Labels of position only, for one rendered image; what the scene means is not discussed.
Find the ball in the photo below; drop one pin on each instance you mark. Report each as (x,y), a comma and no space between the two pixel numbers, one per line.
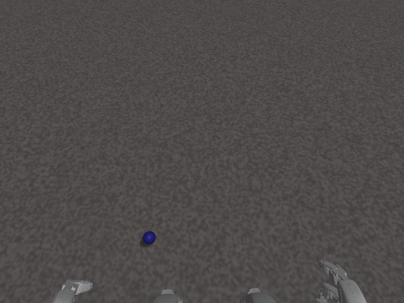
(149,237)

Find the right robot hand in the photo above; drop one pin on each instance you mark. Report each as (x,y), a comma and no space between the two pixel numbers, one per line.
(347,290)

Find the left robot hand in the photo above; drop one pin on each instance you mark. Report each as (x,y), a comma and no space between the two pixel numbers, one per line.
(70,289)

